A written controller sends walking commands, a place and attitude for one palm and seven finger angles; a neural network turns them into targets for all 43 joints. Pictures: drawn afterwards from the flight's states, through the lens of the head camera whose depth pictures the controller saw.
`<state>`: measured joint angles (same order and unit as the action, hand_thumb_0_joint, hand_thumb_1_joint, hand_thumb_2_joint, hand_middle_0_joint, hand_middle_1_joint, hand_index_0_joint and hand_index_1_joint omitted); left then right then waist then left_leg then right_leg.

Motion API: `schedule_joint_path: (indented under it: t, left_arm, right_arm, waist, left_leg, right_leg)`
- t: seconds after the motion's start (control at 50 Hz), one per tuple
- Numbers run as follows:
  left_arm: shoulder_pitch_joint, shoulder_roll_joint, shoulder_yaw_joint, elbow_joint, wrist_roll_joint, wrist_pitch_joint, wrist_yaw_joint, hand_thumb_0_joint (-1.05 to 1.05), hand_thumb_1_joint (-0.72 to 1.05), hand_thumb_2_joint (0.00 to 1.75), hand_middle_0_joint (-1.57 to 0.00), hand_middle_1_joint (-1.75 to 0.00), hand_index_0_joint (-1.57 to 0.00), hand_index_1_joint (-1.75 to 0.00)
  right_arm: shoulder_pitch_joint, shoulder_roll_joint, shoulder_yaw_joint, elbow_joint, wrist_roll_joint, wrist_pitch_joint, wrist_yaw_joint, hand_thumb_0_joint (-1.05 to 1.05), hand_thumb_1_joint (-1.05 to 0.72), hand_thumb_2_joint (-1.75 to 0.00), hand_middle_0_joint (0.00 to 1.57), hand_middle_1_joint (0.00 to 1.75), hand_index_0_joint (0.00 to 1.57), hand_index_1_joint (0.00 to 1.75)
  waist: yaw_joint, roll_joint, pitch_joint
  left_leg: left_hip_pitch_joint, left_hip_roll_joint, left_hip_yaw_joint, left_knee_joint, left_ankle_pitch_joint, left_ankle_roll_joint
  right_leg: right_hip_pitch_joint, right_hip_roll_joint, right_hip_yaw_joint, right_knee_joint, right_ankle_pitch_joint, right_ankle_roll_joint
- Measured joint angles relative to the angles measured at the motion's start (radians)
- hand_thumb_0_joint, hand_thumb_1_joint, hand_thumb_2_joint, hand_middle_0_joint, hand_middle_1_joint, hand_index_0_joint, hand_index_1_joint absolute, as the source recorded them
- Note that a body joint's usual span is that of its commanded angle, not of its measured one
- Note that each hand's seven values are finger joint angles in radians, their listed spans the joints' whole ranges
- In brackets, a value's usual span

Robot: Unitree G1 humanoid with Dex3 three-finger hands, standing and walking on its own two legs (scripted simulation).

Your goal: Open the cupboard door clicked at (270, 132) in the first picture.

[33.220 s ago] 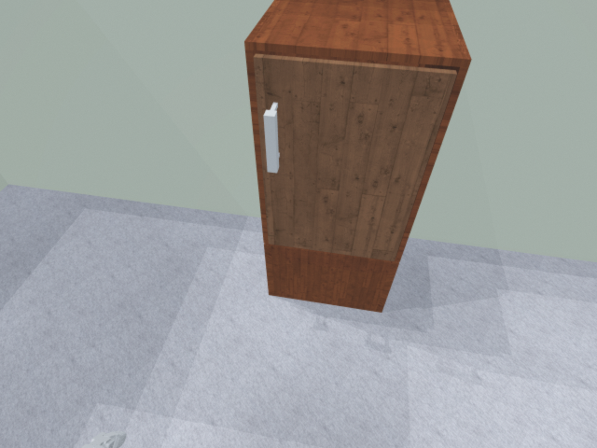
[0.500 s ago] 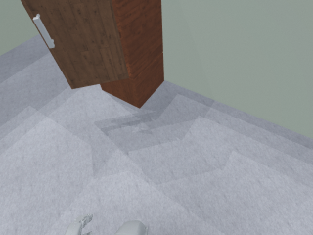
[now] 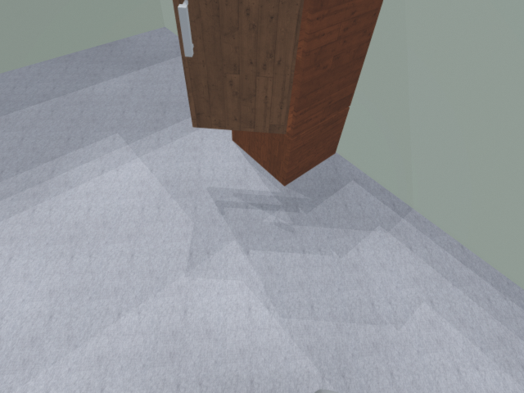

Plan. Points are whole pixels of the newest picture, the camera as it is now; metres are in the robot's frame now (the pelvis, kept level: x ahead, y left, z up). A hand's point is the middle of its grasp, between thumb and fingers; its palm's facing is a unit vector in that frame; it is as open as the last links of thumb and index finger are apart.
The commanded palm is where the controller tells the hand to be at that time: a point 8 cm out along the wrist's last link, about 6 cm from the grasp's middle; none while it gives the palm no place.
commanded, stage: take the last steps up to it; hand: left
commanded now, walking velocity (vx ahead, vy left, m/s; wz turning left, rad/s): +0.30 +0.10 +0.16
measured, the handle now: (187, 28) +1.10 +0.34 +0.00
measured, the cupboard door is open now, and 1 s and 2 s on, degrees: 46 46 46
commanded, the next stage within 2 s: come to a stop and stand still in 1.58 s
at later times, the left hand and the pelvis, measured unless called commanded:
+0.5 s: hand out of the picture +0.04 +0.15 -0.16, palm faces +0.18 -0.97 -0.17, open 7.3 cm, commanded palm none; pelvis +0.10 +0.00 +0.01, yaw +6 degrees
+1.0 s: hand (138, 264) +0.36 +0.29 -0.16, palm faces +0.10 -0.98 -0.17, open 7.4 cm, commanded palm none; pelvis +0.26 +0.10 +0.01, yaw +3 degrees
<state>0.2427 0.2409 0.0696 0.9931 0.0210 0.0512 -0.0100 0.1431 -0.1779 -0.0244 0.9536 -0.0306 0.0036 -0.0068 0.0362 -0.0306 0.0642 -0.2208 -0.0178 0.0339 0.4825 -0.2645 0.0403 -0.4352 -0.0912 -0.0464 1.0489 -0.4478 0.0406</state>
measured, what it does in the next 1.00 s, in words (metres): walks ahead: right foot, then left foot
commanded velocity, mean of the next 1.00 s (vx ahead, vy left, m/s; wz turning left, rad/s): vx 0.30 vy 0.06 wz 0.02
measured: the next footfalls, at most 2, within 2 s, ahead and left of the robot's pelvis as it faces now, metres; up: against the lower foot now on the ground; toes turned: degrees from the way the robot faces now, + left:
right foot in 0.18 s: +0.08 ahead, -0.13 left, +0.00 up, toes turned -4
left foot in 0.66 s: +0.27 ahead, +0.18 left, +0.00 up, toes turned +14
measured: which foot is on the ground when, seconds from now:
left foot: down 0.00-0.18, up 0.20-0.64, down 0.66-1.00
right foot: up 0.00-0.16, down 0.18-0.66, up 0.68-1.00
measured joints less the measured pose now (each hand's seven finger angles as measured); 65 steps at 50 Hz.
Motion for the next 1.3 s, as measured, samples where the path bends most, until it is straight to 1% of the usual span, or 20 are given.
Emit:
schedule_joint_path:
  t: [0.06,0.16,0.2,0.24,0.3,0.36,0.42,0.5,0.62,0.66,0.7,0.74,0.8,0.94,1.04,1.12,1.18,1.22,1.26,1.3]
  left_arm:
    - [-0.009,-0.016,-0.005,-0.006,0.001,-0.013,-0.009,0.01,0.91,0.90,-0.20,-0.30,-0.19,-0.30]
    - [-0.027,-0.044,-0.014,-0.025,0.002,-0.035,-0.020,0.01,0.91,0.90,-0.20,-0.30,-0.20,-0.30]
    - [-0.026,-0.051,-0.015,-0.034,0.006,-0.061,-0.019,0.01,0.91,0.90,-0.20,-0.30,-0.20,-0.30]
    - [-0.022,-0.073,-0.022,-0.033,0.005,-0.078,-0.011,0.00,0.91,0.90,-0.20,-0.30,-0.20,-0.30]
    - [0.024,-0.099,-0.026,-0.019,-0.001,-0.093,0.006,0.00,0.91,0.90,-0.20,-0.30,-0.20,-0.30]
    - [0.072,-0.102,-0.027,0.017,-0.005,-0.102,0.012,0.00,0.93,0.90,-0.20,-0.30,-0.20,-0.30]
    - [0.109,-0.109,-0.034,0.053,-0.006,-0.113,0.011,0.00,0.93,0.90,-0.20,-0.30,-0.20,-0.30]
    - [0.150,-0.124,-0.041,0.091,-0.002,-0.120,0.009,0.00,0.92,0.90,-0.20,-0.30,-0.20,-0.30]
    - [0.198,-0.124,-0.035,0.137,0.006,-0.107,0.012,0.00,0.91,0.90,-0.20,-0.30,-0.20,-0.30]
    - [0.215,-0.123,-0.032,0.148,0.002,-0.094,0.010,0.00,0.91,0.90,-0.20,-0.30,-0.20,-0.30]
    - [0.186,-0.110,-0.030,0.154,-0.005,-0.069,0.009,0.01,0.91,0.90,-0.20,-0.30,-0.20,-0.30]
    - [0.147,-0.095,-0.025,0.146,-0.007,-0.058,0.011,0.01,0.91,0.90,-0.20,-0.30,-0.20,-0.30]
    - [0.077,-0.077,-0.012,0.113,-0.003,-0.059,0.009,0.01,0.91,0.90,-0.20,-0.30,-0.20,-0.30]
    - [-0.070,-0.056,0.003,0.016,0.002,-0.059,-0.002,0.00,0.91,0.90,-0.20,-0.30,-0.19,-0.30]
    - [-0.138,-0.054,-0.004,-0.016,0.002,-0.053,-0.009,0.00,0.91,0.90,-0.19,-0.30,-0.19,-0.30]
    - [-0.168,-0.058,-0.014,-0.024,0.002,-0.049,-0.012,0.00,0.91,0.90,-0.19,-0.30,-0.19,-0.30]
    - [-0.179,-0.065,-0.021,-0.028,0.001,-0.053,-0.015,0.00,0.91,0.90,-0.20,-0.30,-0.19,-0.30]
    - [-0.179,-0.068,-0.025,-0.032,0.003,-0.072,-0.017,0.00,0.91,0.90,-0.20,-0.30,-0.19,-0.30]
    - [-0.174,-0.083,-0.027,-0.029,-0.003,-0.099,-0.012,0.00,0.91,0.90,-0.20,-0.30,-0.20,-0.30]
    - [-0.145,-0.098,-0.031,-0.021,-0.009,-0.109,-0.004,0.00,0.91,0.90,-0.20,-0.30,-0.20,-0.30]
  right_arm:
    - [0.042,0.004,-0.005,0.016,0.002,-0.010,-0.002,0.00,-0.91,-0.90,0.20,0.30,0.21,0.30]
    - [0.110,-0.017,-0.015,0.054,-0.001,-0.003,0.005,0.00,-0.92,-0.90,0.20,0.30,0.21,0.30]
    - [0.142,-0.025,-0.020,0.072,0.006,0.005,0.007,0.00,-0.91,-0.90,0.20,0.30,0.21,0.30]
    - [0.157,-0.039,-0.029,0.097,0.004,0.025,0.014,0.00,-0.91,-0.90,0.20,0.30,0.21,0.30]
    - [0.151,-0.051,-0.041,0.119,-0.004,0.042,0.027,0.00,-0.91,-0.90,0.20,0.30,0.20,0.30]
    - [0.136,-0.048,-0.046,0.112,-0.004,0.035,0.035,0.01,-0.91,-0.90,0.20,0.30,0.20,0.30]
    - [0.122,-0.041,-0.048,0.105,-0.001,0.026,0.040,0.01,-0.91,-0.90,0.19,0.30,0.20,0.30]
    - [0.096,-0.035,-0.045,0.104,0.002,0.025,0.044,0.00,-0.91,-0.90,0.19,0.30,0.20,0.30]
    - [0.024,-0.010,-0.030,0.085,0.004,0.003,0.052,0.01,-0.91,-0.90,0.19,0.30,0.20,0.30]
    - [0.006,-0.007,-0.026,0.064,-0.002,-0.027,0.048,0.00,-0.91,-0.90,0.19,0.30,0.20,0.30]
    - [-0.014,0.012,-0.024,0.048,-0.004,-0.050,0.030,0.00,-0.91,-0.90,0.19,0.30,0.20,0.30]
    - [-0.013,0.030,-0.017,0.043,-0.004,-0.060,0.016,0.00,-0.91,-0.90,0.19,0.30,0.20,0.30]
    - [0.010,0.040,-0.026,0.039,0.006,-0.076,-0.009,-0.01,-0.93,-0.90,0.20,0.30,0.21,0.30]
    - [0.114,0.016,-0.020,0.090,0.001,-0.080,-0.013,-0.02,-0.93,-0.90,0.20,0.30,0.21,0.30]
    - [0.203,0.027,-0.012,0.135,-0.002,-0.067,-0.009,-0.01,-0.92,-0.90,0.20,0.30,0.20,0.30]
    - [0.261,0.040,-0.004,0.164,-0.009,-0.061,-0.006,0.00,-0.91,-0.90,0.20,0.30,0.20,0.30]
    - [0.297,0.047,0.000,0.184,-0.011,-0.055,-0.006,0.00,-0.91,-0.90,0.20,0.30,0.20,0.30]
    - [0.323,0.055,0.001,0.199,-0.004,-0.050,-0.002,0.00,-0.90,-0.90,0.20,0.30,0.20,0.30]
    - [0.311,0.055,0.000,0.217,0.007,-0.032,0.003,0.00,-0.90,-0.90,0.20,0.30,0.20,0.30]
    - [0.285,0.049,-0.007,0.221,0.012,-0.016,0.006,0.00,-0.90,-0.90,0.20,0.30,0.20,0.30]
  waist:
    - [-0.009,0.018,-0.014]
    - [-0.031,0.040,-0.025]
    - [-0.032,0.042,-0.029]
    - [-0.032,0.065,-0.024]
    - [-0.030,0.067,-0.026]
    - [-0.042,0.052,-0.026]
    - [-0.042,0.037,-0.022]
    - [-0.023,0.034,-0.014]
    - [0.017,0.011,0.003]
    - [0.012,0.010,0.003]
    - [0.003,-0.008,0.024]
    - [0.003,-0.019,0.029]
    - [-0.003,-0.022,0.021]
    - [-0.026,-0.013,-0.018]
    - [-0.054,-0.004,-0.029]
    - [-0.085,0.005,-0.022]
    - [-0.104,0.015,-0.012]
    - [-0.107,0.018,-0.007]
    - [-0.103,0.034,0.016]
    - [-0.095,0.042,0.026]
  left_leg:
    - [0.026,-0.005,-0.010,-0.043,0.017,-0.001]
    - [0.039,-0.012,-0.019,-0.019,-0.014,-0.013]
    - [0.005,-0.016,-0.026,0.084,-0.095,-0.014]
    - [-0.073,-0.013,-0.043,0.299,-0.191,-0.017]
    - [-0.196,0.005,-0.032,0.536,-0.096,-0.033]
    - [-0.282,0.046,-0.022,0.584,0.023,-0.060]
    - [-0.330,0.077,-0.013,0.535,0.080,-0.079]
    - [-0.345,0.095,0.010,0.415,0.102,-0.087]
    - [-0.247,0.071,0.071,0.150,0.062,-0.054]
    - [-0.195,0.059,0.082,0.082,0.093,-0.026]
    - [-0.203,0.042,0.096,0.157,0.054,0.009]
    - [-0.167,0.034,0.116,0.147,0.019,0.026]
    - [-0.088,0.019,0.140,0.055,0.032,0.029]
    - [0.072,-0.015,0.164,-0.136,0.059,0.043]
    - [0.151,-0.022,0.166,-0.186,0.031,0.033]
    - [0.194,-0.009,0.175,-0.179,-0.019,0.013]
    - [0.210,0.012,0.183,-0.129,-0.082,-0.011]
    - [0.185,0.036,0.177,-0.014,-0.154,-0.028]
    - [0.081,0.061,0.119,0.267,-0.222,-0.033]
    - [-0.036,0.062,0.063,0.509,-0.219,-0.037]
  right_leg:
    - [0.007,0.000,-0.004,-0.075,0.017,-0.001]
    - [0.102,0.017,-0.029,-0.354,0.050,-0.005]
    - [0.153,0.026,-0.038,-0.457,0.125,-0.028]
    - [0.172,0.031,-0.064,-0.438,0.130,-0.056]
    - [0.233,0.032,-0.073,-0.513,0.133,-0.059]
    - [0.301,0.031,-0.079,-0.631,0.174,-0.052]
    - [0.358,0.023,-0.090,-0.715,0.194,-0.044]
    - [0.418,0.007,-0.113,-0.761,0.179,-0.019]
    - [0.464,-0.040,-0.131,-0.692,0.073,0.045]
    - [0.419,-0.064,-0.123,-0.541,-0.007,0.040]
    - [0.297,-0.067,-0.049,-0.230,-0.073,-0.002]
    - [0.161,-0.044,-0.004,0.032,-0.046,-0.033]
    - [0.004,-0.028,-0.005,0.168,0.055,-0.042]
    - [-0.149,-0.024,-0.011,0.010,0.222,-0.027]
    - [-0.129,-0.029,-0.003,-0.165,0.276,-0.028]
    - [-0.068,-0.018,-0.021,-0.305,0.251,-0.042]
    - [0.006,0.005,-0.046,-0.415,0.228,-0.058]
    - [0.073,0.023,-0.058,-0.486,0.257,-0.081]
    - [0.087,0.040,-0.076,-0.444,0.209,-0.084]
    - [0.130,0.050,-0.089,-0.463,0.181,-0.079]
